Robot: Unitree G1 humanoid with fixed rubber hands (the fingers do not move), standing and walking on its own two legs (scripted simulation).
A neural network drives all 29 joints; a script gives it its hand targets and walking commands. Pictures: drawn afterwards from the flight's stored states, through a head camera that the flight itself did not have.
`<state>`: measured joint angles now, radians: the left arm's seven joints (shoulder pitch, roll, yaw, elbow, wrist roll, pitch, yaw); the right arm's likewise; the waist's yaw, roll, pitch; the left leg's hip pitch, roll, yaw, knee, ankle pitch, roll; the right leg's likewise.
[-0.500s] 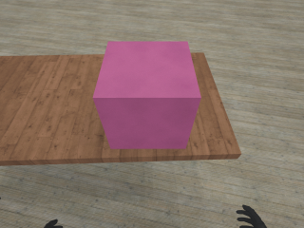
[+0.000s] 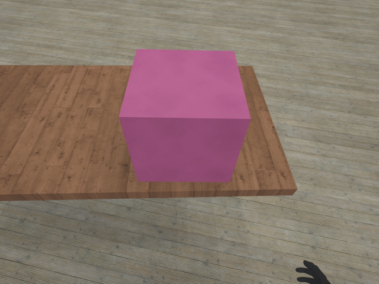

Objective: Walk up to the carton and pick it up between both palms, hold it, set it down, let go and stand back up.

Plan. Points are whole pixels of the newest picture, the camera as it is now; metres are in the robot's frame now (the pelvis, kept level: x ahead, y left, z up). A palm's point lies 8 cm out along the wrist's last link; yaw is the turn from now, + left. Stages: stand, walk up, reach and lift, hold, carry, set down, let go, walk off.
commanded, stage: walk up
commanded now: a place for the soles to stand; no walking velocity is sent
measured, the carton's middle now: (184, 117) +0.52 +0.02 +0.02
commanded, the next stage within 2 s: reach and lift in 0.62 s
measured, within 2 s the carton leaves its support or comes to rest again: neither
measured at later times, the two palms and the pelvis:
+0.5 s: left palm out of the picture +0.07 +0.30 -0.11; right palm out of the picture +0.10 -0.29 -0.11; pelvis +0.00 +0.00 +0.00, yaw +0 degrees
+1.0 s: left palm (84, 243) +0.22 +0.25 -0.10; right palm (319, 257) +0.19 -0.30 -0.09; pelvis +0.04 +0.00 -0.01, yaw +1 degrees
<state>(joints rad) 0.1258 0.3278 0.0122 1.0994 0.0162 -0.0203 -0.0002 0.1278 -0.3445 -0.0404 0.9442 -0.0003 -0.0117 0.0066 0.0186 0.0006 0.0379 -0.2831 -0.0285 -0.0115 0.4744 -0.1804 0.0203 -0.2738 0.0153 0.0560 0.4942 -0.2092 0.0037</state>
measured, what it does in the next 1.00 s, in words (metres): stands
